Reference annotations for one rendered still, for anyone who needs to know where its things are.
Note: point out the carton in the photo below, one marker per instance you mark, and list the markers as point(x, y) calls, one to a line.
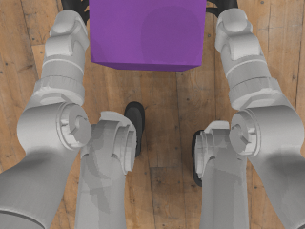
point(147, 35)

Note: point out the robot right forearm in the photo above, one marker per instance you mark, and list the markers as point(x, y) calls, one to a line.
point(244, 64)

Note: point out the right robot upper arm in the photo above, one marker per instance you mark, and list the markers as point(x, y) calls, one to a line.
point(271, 137)

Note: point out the robot foot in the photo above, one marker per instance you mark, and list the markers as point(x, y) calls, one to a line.
point(197, 180)
point(136, 114)

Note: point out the left robot upper arm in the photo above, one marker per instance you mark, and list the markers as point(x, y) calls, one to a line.
point(31, 191)

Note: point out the right robot hand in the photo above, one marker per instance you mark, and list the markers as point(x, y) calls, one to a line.
point(221, 6)

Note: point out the robot left forearm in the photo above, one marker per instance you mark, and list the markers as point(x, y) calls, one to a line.
point(63, 64)

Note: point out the left robot foot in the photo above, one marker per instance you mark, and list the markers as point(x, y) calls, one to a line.
point(136, 114)

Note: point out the right robot foot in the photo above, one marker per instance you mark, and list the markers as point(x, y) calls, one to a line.
point(197, 180)

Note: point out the left robot hand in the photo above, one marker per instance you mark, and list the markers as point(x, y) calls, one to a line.
point(78, 6)

